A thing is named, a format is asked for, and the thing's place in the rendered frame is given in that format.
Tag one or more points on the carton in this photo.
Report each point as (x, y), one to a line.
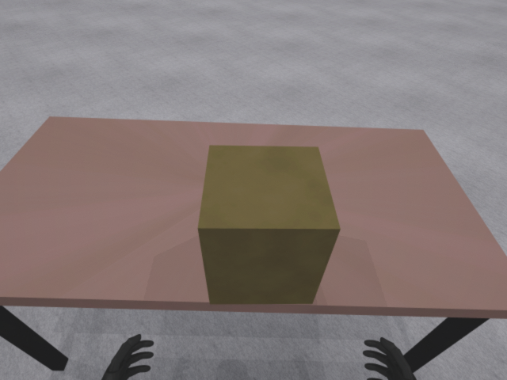
(267, 224)

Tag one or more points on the robot left hand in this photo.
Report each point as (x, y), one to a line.
(119, 368)

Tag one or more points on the robot right hand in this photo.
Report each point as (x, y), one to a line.
(398, 367)

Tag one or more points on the table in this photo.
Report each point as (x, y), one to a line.
(104, 213)

